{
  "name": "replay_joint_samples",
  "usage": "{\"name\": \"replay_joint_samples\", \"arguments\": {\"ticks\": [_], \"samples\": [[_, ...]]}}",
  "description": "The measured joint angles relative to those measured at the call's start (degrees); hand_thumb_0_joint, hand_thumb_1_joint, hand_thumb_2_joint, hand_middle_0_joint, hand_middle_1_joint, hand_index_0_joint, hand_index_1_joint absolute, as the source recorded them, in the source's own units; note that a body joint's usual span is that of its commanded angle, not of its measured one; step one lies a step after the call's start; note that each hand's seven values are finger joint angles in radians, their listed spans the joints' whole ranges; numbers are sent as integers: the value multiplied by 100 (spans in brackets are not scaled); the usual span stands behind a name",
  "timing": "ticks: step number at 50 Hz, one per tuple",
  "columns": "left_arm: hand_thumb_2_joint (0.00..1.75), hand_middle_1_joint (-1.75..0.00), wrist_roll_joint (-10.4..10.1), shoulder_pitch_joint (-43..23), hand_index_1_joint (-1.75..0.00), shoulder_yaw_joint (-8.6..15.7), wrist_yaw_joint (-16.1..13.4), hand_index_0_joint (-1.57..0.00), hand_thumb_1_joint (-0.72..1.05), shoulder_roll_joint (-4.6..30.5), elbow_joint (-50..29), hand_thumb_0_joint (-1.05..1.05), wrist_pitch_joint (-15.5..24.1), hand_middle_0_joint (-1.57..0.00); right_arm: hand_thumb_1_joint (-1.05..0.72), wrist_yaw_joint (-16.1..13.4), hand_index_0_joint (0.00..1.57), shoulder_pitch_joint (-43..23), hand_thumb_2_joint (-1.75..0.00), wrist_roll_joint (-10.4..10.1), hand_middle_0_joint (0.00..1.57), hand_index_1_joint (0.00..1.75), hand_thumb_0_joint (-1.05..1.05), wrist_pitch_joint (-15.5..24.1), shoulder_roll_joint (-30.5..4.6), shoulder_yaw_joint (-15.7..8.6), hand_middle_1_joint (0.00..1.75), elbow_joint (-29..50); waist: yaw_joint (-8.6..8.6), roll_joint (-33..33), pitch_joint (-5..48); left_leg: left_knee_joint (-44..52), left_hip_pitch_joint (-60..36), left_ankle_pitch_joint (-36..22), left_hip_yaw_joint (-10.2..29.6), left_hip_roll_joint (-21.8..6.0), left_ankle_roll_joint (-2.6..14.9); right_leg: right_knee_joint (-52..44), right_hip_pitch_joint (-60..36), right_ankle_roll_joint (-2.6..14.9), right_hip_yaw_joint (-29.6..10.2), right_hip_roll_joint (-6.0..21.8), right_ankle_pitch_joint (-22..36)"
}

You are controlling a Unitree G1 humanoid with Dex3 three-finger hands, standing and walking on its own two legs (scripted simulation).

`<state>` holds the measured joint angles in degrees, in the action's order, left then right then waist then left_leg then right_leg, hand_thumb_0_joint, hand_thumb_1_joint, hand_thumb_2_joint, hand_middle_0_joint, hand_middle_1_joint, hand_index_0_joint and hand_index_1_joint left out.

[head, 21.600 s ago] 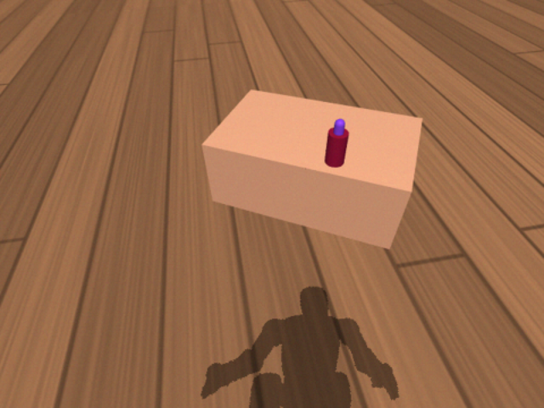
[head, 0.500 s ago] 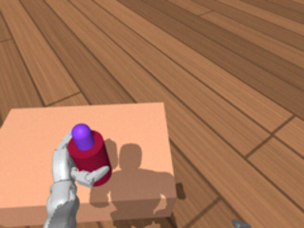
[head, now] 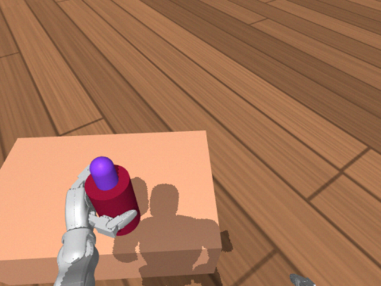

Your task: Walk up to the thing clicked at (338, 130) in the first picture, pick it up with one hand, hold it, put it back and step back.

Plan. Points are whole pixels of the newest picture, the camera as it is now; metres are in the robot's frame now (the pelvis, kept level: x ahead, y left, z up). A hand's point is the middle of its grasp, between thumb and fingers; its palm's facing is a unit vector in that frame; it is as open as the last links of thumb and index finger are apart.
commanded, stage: hold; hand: left
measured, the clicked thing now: (112, 193) +0.33 +0.16 +0.05
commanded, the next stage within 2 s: crouch in 1.56 s
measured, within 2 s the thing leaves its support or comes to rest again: neither
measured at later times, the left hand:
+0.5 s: hand (108, 199) +0.32 +0.17 +0.04, palm faces +0.18 -0.98 -0.03, open 11.3 cm
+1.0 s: hand (109, 200) +0.32 +0.17 +0.04, palm faces +0.18 -0.98 -0.03, open 11.3 cm
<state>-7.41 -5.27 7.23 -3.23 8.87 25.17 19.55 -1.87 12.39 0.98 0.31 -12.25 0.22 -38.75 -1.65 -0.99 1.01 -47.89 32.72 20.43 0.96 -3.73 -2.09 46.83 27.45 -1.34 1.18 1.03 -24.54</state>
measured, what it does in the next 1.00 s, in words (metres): stands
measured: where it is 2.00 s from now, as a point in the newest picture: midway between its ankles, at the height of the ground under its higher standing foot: outside the picture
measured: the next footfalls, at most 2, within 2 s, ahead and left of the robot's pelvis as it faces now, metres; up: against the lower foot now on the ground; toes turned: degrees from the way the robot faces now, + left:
none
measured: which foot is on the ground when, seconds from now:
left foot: down 0.00-1.00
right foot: down 0.00-1.00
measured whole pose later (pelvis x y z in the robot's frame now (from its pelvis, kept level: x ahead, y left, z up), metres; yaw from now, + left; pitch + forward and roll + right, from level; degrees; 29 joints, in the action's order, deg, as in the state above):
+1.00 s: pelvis +0.00 +0.00 +0.00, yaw +0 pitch +5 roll -1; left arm -7.5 -4.4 7.3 -3.0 9.1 23.2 19.2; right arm -2.2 12.7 1.0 1.5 -12.3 0.0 -39.7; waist -1.5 -0.9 0.9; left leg -47.5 32.5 20.1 1.0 -3.7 -2.1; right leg 46.6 27.3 -1.3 1.2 1.0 -24.3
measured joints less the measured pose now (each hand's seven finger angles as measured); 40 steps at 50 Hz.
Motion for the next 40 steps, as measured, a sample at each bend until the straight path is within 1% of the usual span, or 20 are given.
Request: {"name": "replay_joint_samples", "arguments": {"ticks": [8,40], "samples": [[106,-106,-16,40,-104,4,-5,-64,-54,10,-72,-1,42,-64,-93,-20,20,-5,-91,4,20,30,1,32,-6,-5,30,-27,1,7,-31,23,3,-30,4,9,3,-11,5,-2,3,7,22],[106,-107,-22,45,-105,-5,5,-64,-54,34,-153,-1,-49,-63,-93,-29,20,52,-91,-15,20,30,1,107,17,-23,30,-107,13,-7,-7,44,-57,-23,-8,4,7,-46,-54,-8,-11,1,28]]}}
